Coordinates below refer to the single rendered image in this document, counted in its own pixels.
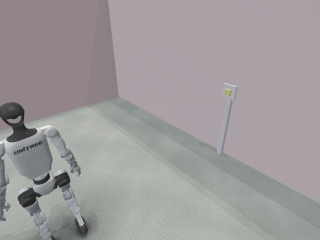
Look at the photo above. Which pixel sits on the robot right upper arm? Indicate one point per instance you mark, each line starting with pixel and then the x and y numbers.
pixel 55 137

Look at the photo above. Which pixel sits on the panel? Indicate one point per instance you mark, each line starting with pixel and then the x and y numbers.
pixel 226 114

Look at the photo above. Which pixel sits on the right robot forearm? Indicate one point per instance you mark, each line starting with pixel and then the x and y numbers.
pixel 70 159

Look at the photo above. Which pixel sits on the robot right shin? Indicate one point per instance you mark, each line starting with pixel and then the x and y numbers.
pixel 74 207

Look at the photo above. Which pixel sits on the robot left upper arm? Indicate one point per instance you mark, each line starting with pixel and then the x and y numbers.
pixel 4 179

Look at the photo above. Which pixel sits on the right robot hand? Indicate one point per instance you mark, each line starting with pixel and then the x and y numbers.
pixel 77 169

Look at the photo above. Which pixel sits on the left robot hand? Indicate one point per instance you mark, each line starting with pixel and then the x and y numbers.
pixel 6 207

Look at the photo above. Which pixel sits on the button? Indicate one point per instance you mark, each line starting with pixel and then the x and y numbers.
pixel 227 92

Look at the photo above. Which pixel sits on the robot right foot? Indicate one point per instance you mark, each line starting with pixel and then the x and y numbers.
pixel 83 228

